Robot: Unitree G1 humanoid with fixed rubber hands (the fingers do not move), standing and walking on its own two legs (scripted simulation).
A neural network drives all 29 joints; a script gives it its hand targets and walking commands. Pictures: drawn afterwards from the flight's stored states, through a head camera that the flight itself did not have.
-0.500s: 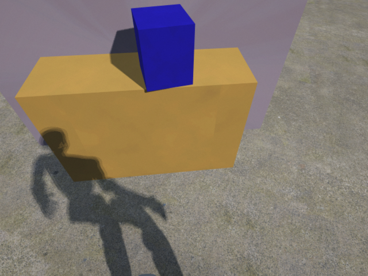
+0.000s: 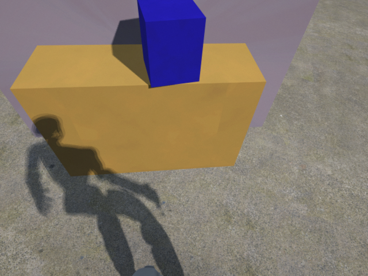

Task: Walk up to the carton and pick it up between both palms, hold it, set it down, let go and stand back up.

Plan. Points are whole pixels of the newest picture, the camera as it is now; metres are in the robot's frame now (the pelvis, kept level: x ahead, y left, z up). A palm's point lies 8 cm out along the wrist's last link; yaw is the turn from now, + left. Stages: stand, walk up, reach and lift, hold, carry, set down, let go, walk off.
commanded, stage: walk up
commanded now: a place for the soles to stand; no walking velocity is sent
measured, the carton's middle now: (169, 41) +0.93 +0.04 +0.04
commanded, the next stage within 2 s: none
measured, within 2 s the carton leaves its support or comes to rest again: neither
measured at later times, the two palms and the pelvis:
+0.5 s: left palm out of the picture +0.07 +0.32 -0.12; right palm out of the picture +0.09 -0.29 -0.10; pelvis +0.00 +0.01 +0.00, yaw +1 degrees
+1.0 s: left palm out of the picture +0.07 +0.33 -0.12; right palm out of the picture +0.10 -0.29 -0.10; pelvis +0.00 +0.01 +0.00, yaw +1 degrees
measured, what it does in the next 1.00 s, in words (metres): stands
